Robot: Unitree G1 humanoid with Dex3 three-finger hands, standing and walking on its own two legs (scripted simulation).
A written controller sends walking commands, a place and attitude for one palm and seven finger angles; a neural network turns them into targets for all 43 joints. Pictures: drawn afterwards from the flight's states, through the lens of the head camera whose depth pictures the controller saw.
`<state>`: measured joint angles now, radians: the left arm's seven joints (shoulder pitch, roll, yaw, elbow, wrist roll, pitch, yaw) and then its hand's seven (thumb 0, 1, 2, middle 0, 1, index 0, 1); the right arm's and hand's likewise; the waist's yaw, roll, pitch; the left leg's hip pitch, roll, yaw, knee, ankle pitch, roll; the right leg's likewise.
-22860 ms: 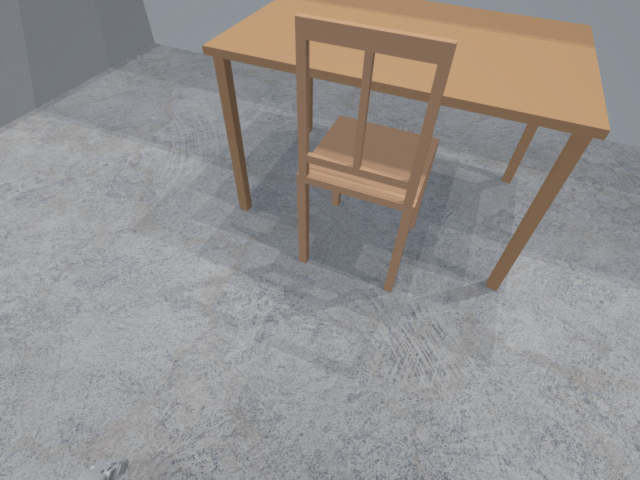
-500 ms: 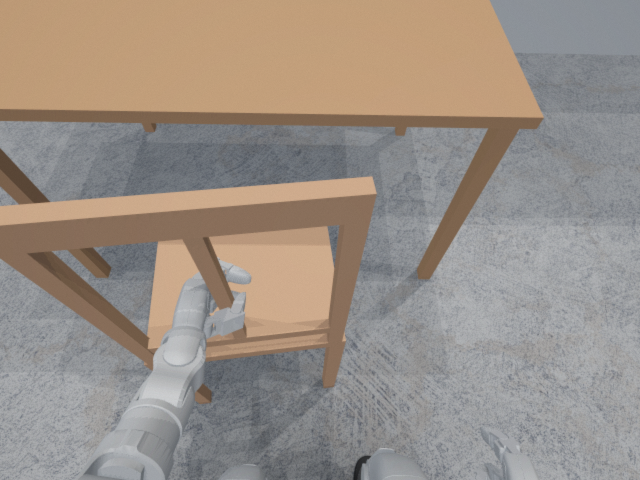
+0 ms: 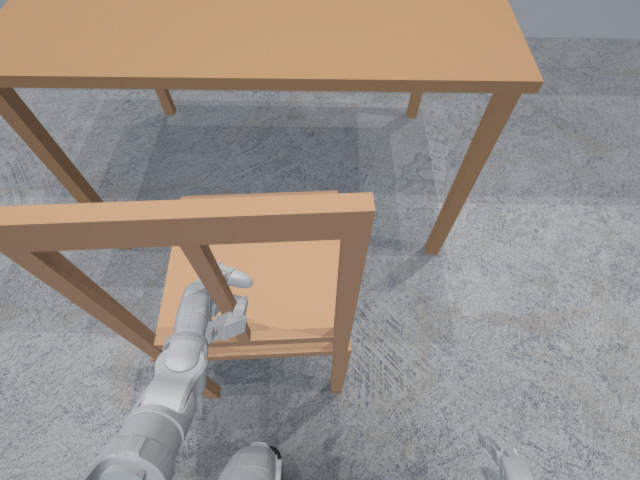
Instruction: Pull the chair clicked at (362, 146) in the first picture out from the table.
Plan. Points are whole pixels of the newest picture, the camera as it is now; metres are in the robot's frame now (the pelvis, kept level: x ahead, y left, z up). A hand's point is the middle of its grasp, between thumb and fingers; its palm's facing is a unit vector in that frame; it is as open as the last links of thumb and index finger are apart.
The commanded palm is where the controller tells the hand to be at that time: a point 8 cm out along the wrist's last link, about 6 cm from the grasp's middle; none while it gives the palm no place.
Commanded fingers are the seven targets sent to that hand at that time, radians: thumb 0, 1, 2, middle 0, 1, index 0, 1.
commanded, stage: step backward, pulling the chair out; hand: left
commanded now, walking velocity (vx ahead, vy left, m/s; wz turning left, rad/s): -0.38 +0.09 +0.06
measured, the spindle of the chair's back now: (224, 299) +0.34 +0.17 -0.06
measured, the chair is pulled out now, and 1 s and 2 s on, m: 0.32 0.62 0.66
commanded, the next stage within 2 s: stop walking, hand still on the chair in 0.58 s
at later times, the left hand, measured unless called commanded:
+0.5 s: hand (228, 432) +0.17 +0.13 -0.06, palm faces +0.00 -0.99 -0.16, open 5.2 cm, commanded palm +0.16 +0.18 -0.06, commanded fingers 0.00 0.90 0.90 -0.50 -1.45 -0.50 -1.45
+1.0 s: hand out of the picture +0.02 +0.10 -0.06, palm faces +0.02 -0.99 -0.15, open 5.3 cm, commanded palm +0.00 +0.15 -0.05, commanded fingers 0.00 0.90 0.90 -0.50 -1.45 -0.50 -1.45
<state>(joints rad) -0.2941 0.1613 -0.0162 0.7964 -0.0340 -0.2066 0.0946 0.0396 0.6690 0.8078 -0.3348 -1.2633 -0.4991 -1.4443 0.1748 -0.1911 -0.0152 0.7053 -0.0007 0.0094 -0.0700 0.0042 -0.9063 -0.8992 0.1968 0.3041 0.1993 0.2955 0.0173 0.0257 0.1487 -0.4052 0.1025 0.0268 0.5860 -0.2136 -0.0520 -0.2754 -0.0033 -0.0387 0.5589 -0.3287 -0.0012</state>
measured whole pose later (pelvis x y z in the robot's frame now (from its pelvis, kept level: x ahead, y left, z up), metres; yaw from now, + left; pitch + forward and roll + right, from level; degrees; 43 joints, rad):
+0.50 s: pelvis -0.15 +0.00 +0.01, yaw +1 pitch +2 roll -2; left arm -0.29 0.15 -0.03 0.77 -0.03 -0.18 0.10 0.04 0.70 0.78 -0.29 -1.27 -0.50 -1.44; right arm 0.19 -0.20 -0.03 0.68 0.00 0.01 -0.07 0.00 -0.91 -0.90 0.19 0.30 0.20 0.30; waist -0.02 0.02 0.17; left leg -0.32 0.10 -0.01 0.52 -0.22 -0.05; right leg -0.39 0.01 -0.04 0.74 -0.41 0.00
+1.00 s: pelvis -0.27 -0.02 +0.01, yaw +3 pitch -2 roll +1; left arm -0.22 0.12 -0.04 0.75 -0.03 -0.09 0.09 0.05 0.70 0.78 -0.28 -1.27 -0.50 -1.44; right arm 0.22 -0.25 -0.03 0.67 0.02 0.00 -0.11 0.01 -0.91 -0.90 0.19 0.30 0.20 0.30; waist -0.03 -0.02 0.14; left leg -0.17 0.01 0.03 0.49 -0.28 -0.01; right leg -0.33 -0.05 -0.03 0.59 -0.34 0.01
